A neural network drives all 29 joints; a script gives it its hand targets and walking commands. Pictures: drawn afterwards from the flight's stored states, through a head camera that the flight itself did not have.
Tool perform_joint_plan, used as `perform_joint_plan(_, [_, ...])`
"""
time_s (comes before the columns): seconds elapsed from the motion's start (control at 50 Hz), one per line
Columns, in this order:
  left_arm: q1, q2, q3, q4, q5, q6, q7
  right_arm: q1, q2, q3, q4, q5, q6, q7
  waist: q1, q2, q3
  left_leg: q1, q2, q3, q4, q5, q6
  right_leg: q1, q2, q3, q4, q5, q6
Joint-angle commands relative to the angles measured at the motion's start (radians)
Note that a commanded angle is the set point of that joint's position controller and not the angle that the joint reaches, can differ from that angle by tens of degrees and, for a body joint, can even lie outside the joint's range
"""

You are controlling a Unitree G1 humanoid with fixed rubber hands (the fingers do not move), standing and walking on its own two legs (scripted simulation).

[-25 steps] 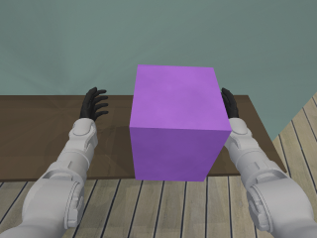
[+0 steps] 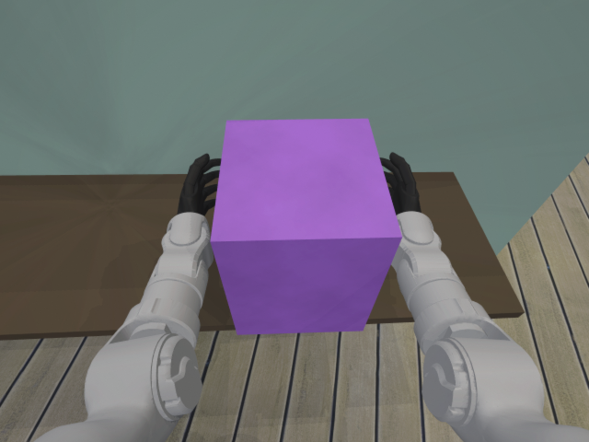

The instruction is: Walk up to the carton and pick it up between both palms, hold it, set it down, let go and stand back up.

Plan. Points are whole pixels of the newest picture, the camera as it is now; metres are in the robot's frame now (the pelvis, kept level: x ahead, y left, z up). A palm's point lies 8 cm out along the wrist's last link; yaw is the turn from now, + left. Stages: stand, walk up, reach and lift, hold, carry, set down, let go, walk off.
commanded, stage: reach and lift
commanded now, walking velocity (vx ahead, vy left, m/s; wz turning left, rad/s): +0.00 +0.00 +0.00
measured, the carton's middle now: (299, 232) +0.42 +0.04 +0.04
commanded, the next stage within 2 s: none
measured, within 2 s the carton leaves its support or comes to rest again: leaves its support in 1.36 s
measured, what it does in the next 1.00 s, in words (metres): stands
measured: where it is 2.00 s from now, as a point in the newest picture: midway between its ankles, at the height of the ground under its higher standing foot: outside the picture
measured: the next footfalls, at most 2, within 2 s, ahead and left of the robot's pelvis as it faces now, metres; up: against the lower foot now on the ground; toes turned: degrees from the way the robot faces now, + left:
none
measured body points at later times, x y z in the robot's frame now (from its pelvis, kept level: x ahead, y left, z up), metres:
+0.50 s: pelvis +0.01 +0.01 +0.01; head +0.03 +0.04 +0.45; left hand +0.41 +0.21 +0.08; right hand +0.43 -0.09 +0.09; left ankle +0.02 +0.11 -0.74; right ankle -0.01 -0.09 -0.74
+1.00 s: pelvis +0.01 +0.01 +0.01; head +0.03 +0.03 +0.46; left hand +0.41 +0.21 +0.08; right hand +0.43 -0.09 +0.09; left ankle +0.02 +0.11 -0.74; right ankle -0.01 -0.09 -0.74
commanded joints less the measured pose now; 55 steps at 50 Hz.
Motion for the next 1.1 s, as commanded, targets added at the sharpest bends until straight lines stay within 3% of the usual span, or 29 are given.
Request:
perform_joint_plan(0.0, [-0.462,-0.217,-0.006,-0.237,0.157,-0.002,-0.073,-0.413,0.325,-0.037,-0.173,-0.215,-0.05,0.095,0.053,0.075,-0.475,0.342,-0.022,0.049,-0.008,0.388,-0.016,0.33,-0.036,-0.023,-0.029,0.339,0.066])
perform_joint_plan(0.04, [-0.446,-0.366,-0.04,-0.224,0.193,0.017,-0.114,-0.401,0.493,-0.028,-0.18,-0.298,-0.056,0.15,0.053,0.071,-0.442,0.369,-0.021,0.057,-0.021,0.384,-0.014,0.366,-0.039,-0.03,-0.038,0.357,0.066])
perform_joint_plan(0.12, [-0.395,-0.416,-0.05,-0.251,0.209,0.062,-0.134,-0.373,0.553,-0.023,-0.209,-0.357,-0.06,0.187,0.064,0.048,-0.403,0.373,-0.021,0.068,-0.029,0.398,-0.01,0.419,-0.04,-0.042,-0.027,0.383,0.078])
perform_joint_plan(0.2, [-0.374,-0.433,-0.075,-0.297,0.194,0.088,-0.134,-0.368,0.555,-0.012,-0.219,-0.361,-0.074,0.192,0.061,0.042,-0.36,0.397,-0.018,0.076,-0.027,0.415,-0.014,0.393,-0.036,-0.059,-0.035,0.354,0.081])
perform_joint_plan(0.34, [-0.383,-0.497,-0.132,-0.338,0.17,0.106,-0.141,-0.35,0.57,-0.033,-0.196,-0.378,-0.087,0.2,0.027,0.058,-0.362,0.478,-0.013,0.073,-0.007,0.457,-0.03,0.333,-0.03,-0.076,-0.051,0.312,0.074])
perform_joint_plan(0.5, [-0.383,-0.535,-0.163,-0.354,0.172,0.116,-0.141,-0.359,0.574,-0.05,-0.197,-0.382,-0.106,0.205,0.018,0.097,-0.381,0.497,-0.01,0.064,0.002,0.479,-0.045,0.319,-0.03,-0.087,-0.06,0.292,0.067])
perform_joint_plan(0.52, [-0.366,-0.55,-0.186,-0.325,0.17,0.126,-0.133,-0.377,0.537,-0.098,-0.192,-0.377,-0.107,0.207,-0.028,0.127,-0.371,0.507,-0.015,0.05,-0.014,0.416,-0.06,0.281,-0.033,-0.099,-0.088,0.229,0.053])
perform_joint_plan(0.54, [-0.365,-0.545,-0.175,-0.334,0.174,0.126,-0.128,-0.372,0.533,-0.103,-0.192,-0.382,-0.105,0.21,-0.015,0.111,-0.357,0.526,-0.014,0.049,-0.016,0.409,-0.058,0.274,-0.03,-0.104,-0.095,0.206,0.051])
perform_joint_plan(0.58, [-0.372,-0.541,-0.167,-0.331,0.178,0.127,-0.125,-0.37,0.533,-0.108,-0.2,-0.389,-0.105,0.214,-0.019,0.098,-0.351,0.545,-0.01,0.05,-0.017,0.405,-0.055,0.259,-0.031,-0.105,-0.099,0.201,0.055])
perform_joint_plan(0.7, [-0.375,-0.533,-0.15,-0.307,0.172,0.114,-0.137,-0.38,0.565,-0.08,-0.216,-0.394,-0.105,0.211,-0.021,0.059,-0.346,0.449,-0.023,0.053,-0.041,0.347,-0.037,0.373,-0.043,-0.092,-0.068,0.312,0.077])
perform_joint_plan(1.08, [-0.368,-0.567,-0.183,-0.318,0.166,0.124,-0.129,-0.374,0.568,-0.057,-0.202,-0.366,-0.116,0.209,-0.027,0.087,-0.358,0.497,-0.013,0.041,-0.028,0.407,-0.046,0.316,-0.034,-0.104,-0.087,0.269,0.057])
